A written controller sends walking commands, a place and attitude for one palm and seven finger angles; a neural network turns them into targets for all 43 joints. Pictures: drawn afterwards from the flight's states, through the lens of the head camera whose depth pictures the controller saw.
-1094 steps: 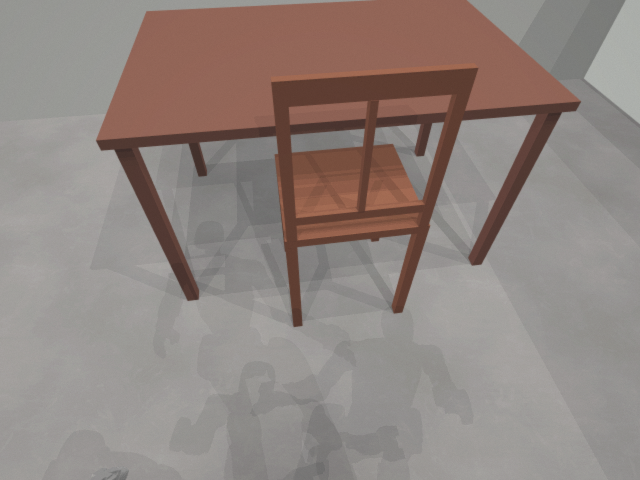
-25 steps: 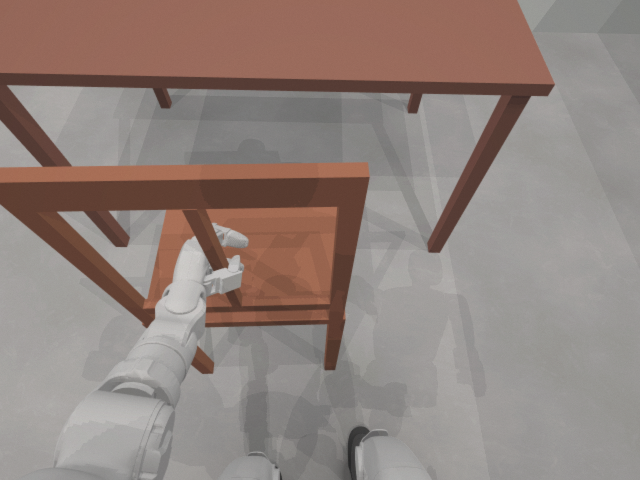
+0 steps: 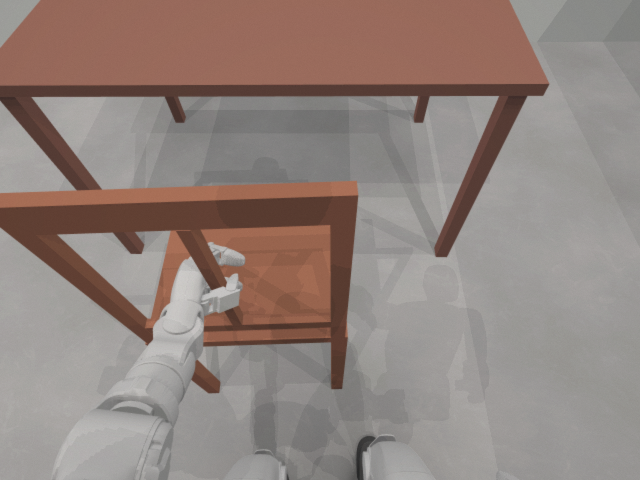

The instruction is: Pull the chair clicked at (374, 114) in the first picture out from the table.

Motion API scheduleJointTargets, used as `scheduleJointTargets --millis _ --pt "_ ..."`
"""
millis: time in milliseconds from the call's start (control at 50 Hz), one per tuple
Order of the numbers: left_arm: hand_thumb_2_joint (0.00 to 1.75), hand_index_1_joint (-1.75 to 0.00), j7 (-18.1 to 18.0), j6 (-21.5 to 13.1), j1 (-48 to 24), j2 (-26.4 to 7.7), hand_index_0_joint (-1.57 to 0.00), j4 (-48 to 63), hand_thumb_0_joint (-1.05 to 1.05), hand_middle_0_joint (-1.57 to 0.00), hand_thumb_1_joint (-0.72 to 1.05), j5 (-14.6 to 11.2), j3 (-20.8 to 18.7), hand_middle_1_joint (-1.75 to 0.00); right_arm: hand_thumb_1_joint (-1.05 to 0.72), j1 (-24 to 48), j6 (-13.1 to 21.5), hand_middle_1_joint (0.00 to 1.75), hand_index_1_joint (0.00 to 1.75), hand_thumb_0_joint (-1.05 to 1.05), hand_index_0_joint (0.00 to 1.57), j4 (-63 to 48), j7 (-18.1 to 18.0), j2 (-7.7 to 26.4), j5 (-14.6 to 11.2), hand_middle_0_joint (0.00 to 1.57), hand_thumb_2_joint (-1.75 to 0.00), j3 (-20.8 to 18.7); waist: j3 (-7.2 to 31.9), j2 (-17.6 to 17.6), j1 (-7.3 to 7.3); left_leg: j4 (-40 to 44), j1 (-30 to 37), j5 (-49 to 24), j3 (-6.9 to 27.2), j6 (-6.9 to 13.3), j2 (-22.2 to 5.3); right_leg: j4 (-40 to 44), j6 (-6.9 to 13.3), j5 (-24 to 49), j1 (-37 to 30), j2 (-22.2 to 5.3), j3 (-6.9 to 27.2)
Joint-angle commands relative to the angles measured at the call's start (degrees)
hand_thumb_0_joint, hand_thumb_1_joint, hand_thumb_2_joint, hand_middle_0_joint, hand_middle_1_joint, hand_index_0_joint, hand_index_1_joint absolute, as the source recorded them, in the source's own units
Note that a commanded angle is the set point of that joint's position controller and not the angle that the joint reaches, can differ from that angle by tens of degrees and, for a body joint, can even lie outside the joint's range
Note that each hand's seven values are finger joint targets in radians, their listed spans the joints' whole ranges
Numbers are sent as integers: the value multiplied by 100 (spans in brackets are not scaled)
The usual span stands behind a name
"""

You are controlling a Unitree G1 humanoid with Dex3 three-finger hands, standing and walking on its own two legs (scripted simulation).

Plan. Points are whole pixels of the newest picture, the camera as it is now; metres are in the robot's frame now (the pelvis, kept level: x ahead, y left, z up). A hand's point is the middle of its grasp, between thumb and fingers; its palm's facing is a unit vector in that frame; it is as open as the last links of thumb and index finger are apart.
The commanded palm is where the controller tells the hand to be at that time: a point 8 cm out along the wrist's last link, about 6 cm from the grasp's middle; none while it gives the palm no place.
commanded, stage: step backward, pulling the chair out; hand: left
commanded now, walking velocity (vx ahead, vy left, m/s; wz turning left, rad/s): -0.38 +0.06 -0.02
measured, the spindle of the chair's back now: (217, 282) +0.38 +0.16 -0.05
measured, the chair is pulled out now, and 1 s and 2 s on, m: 0.31 0.38 0.44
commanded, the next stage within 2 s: none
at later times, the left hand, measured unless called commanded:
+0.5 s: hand (233, 305) +0.35 +0.13 -0.05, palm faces -0.01 -0.98 -0.20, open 5.1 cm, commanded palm +0.36 +0.18 -0.05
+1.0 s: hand (226, 340) +0.29 +0.14 -0.05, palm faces -0.03 -0.98 -0.20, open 5.1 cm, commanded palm +0.31 +0.19 -0.04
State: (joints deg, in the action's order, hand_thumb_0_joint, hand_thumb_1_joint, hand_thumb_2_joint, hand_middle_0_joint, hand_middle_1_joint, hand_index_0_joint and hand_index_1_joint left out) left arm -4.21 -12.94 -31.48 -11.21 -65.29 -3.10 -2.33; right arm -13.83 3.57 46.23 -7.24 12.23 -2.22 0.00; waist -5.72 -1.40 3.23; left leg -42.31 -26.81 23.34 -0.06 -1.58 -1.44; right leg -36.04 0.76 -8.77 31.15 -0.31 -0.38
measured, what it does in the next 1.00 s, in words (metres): steps on the spot: left foot, then right foot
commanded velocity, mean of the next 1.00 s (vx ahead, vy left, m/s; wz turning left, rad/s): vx -0.38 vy -0.01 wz -0.02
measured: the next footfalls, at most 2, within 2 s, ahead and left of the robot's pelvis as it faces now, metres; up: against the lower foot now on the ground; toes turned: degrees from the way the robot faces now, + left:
left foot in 0.08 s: +0.00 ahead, +0.13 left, +0.00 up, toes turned +2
right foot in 0.64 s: +0.07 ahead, -0.12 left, +0.00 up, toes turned -2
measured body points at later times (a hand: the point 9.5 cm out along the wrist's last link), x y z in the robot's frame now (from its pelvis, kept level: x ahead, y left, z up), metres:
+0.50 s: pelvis -0.03 +0.00 +0.01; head +0.05 -0.01 +0.45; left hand +0.34 +0.18 -0.04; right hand +0.03 -0.28 -0.13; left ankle -0.04 +0.13 -0.71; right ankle +0.08 -0.11 -0.72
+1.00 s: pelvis -0.08 +0.01 +0.01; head +0.00 +0.01 +0.45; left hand +0.29 +0.19 -0.03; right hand -0.03 -0.27 -0.12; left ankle -0.04 +0.13 -0.72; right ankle +0.03 -0.12 -0.71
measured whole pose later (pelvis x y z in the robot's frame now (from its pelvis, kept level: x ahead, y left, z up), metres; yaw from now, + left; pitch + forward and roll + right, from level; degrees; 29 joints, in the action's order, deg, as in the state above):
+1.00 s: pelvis -0.08 +0.01 +0.01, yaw -1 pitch +4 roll +0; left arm -4.8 -12.6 -32.2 -11.5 -66.2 -2.7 -1.7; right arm -15.4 3.3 46.0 -8.7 15.5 -2.7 -0.3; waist -5.0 -0.2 3.7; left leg -35.1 -24.9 14.1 -3.0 0.1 -1.4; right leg -31.9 -1.2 -9.1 30.3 -0.8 1.0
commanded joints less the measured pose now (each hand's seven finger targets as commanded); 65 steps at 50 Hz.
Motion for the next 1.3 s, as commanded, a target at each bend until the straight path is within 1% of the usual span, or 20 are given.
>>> scheduleJointTargets --millis 0,80,140,200,280,340,380,460,540,600,640,700,820,880,940,1040,1100,1140,1200,1280 --pt "90 -145 -190 -323 -1845 -1227 -50 882 0 -50 90 163 -201 -145 -90 -510 250 30 30 0 20 -289 -75 964 -13 20 -90 -254 2425 1146 -72 -305 791 446 209 9 59 1790 431 -53 -1391 -1596 1375" --pt "90 -145 -150 -438 -2058 -941 -50 951 0 -50 90 165 -40 -145 -90 -504 227 30 30 0 20 -326 -184 1130 -23 20 -90 -278 2370 222 -43 1575 1013 -1720 636 319 -743 598 -261 617 -1419 -478 339" --pt "90 -145 -118 -456 -2546 -778 -50 1370 0 -50 90 131 100 -145 -90 -264 161 30 30 0 20 -523 -184 978 45 20 -90 -235 2160 -935 -115 1849 648 -2383 1015 617 -1410 -478 -183 -306 -1444 -227 186" --pt "90 -145 -103 -410 -2407 -921 -50 1236 0 -50 90 150 -74 -145 -90 -453 125 30 30 0 20 -444 -133 995 70 20 -90 -331 2314 -483 -73 1208 1286 -3796 816 485 -1337 -109 -118 557 -1486 -248 268" --pt "90 -145 -120 -426 -2253 -1143 -50 1180 0 -50 90 164 -151 -145 -90 -535 80 30 30 0 20 -418 -107 979 -8 20 -90 -394 2646 2 -12 652 744 -2180 234 25 -731 396 87 2198 -2092 -841 875" --pt "90 -145 -136 -345 -1950 -1389 -50 907 0 -50 90 127 -234 -145 -90 -515 129 30 30 0 20 -383 -112 982 -64 20 -90 -379 2694 879 -102 -317 651 631 124 -101 -2 1574 378 1131 -1836 -1664 1700" --pt "90 -145 -140 -241 -1982 -1319 -50 867 0 -50 90 156 -207 -145 -90 -446 143 30 30 0 20 -369 -89 1007 -54 20 -90 -299 2645 988 -144 -707 468 840 343 -52 56 1755 503 709 -1947 -1822 1658" --pt "90 -145 -119 -187 -2200 -1166 -50 999 0 -50 90 91 -123 -145 -90 -576 132 30 30 0 20 -258 -159 1092 -72 20 -90 -194 2664 874 30 1303 1069 -307 217 72 -144 1245 10 898 -1879 -1219 725" --pt "90 -145 -71 -291 -2729 -821 -50 1464 0 -50 90 25 117 -145 -90 -254 114 30 30 0 20 -625 -212 1043 -22 20 -90 -206 2223 -996 -149 2139 345 -1435 979 627 -1352 -454 -213 -609 -1793 -207 107" --pt "90 -145 -74 -247 -2571 -966 -50 1262 0 -50 90 40 -102 -145 -90 -454 108 30 30 0 20 -469 -191 1038 15 20 -90 -291 2321 -172 -93 1301 1184 -3539 858 550 -1352 -124 -153 480 -1655 -227 237" --pt "90 -145 -48 -294 -2493 -736 -50 1174 0 -50 90 148 86 -145 -90 -491 94 30 30 0 20 -415 -98 1028 79 20 -90 -310 2163 -464 -46 1148 1148 -3637 689 336 -1235 79 -66 1186 -1669 -384 340" --pt "90 -145 -87 -341 -2321 -1205 -50 1063 0 -50 90 149 -198 -145 -90 -573 51 30 30 0 20 -333 -136 1062 14 20 -90 -395 2761 -23 0 763 1003 -2696 379 55 -874 288 59 2404 -2105 -727 715" --pt "90 -145 -159 -328 -2097 -1469 -50 871 0 -50 90 105 -272 -145 -90 -521 154 30 30 0 20 -297 -163 1029 -59 20 -90 -289 2526 722 -66 417 998 240 92 18 -106 1685 139 -234 -1270 -1328 1228" --pt "90 -145 -151 -369 -2172 -1318 -50 932 0 -50 90 131 -192 -145 -90 -514 181 30 30 0 20 -332 -182 1055 -48 20 -90 -211 2414 599 -29 1092 1077 -134 231 149 -285 1558 -97 -711 -1089 -966 787" --pt "90 -145 -162 -412 -2174 -1117 -50 1097 0 -50 90 63 -77 -145 -90 -336 193 30 30 0 20 -571 -218 1096 -92 20 -90 -218 2245 -275 -140 1974 440 -365 663 456 -1036 300 -246 -1055 -1456 -268 275" --pt "90 -145 -114 -335 -2235 -1014 -50 1291 0 -50 90 81 -60 -145 -90 -360 146 30 30 0 20 -573 -214 1026 -4 20 -90 -258 2219 -545 -134 1493 437 -2103 640 541 -1272 -257 -172 142 -1819 -261 265" --pt "90 -145 -129 -272 -2186 -1195 -50 1299 0 -50 90 122 -140 -145 -90 -258 111 30 30 0 20 -605 -196 1060 13 20 -90 -282 1827 -681 -192 1559 -389 -803 601 440 -1186 -343 -35 -397 -1935 -392 456" --pt "90 -145 -157 -245 -2016 -1178 -50 1287 0 -50 90 99 -110 -145 -90 -299 132 30 30 0 20 -616 -163 1013 -33 20 -90 -275 1740 -88 -211 1165 -605 235 449 364 -884 51 79 -979 -1775 -627 872" --pt "90 -145 -210 -210 -1679 -1439 -50 990 0 -50 90 99 -233 -145 -90 -685 156 30 30 0 20 -444 -98 1006 -35 20 -90 -362 2057 1485 -170 -889 588 864 -18 -26 235 2413 522 -2193 -673 -1808 2278" --pt "90 -145 -148 -230 -1918 -1210 -50 1001 0 -50 90 174 -251 -145 -90 -506 194 30 30 0 20 -336 -14 938 -5 20 -90 -173 2418 1197 -123 -678 810 766 226 -19 124 1783 550 124 -1510 -1716 1318"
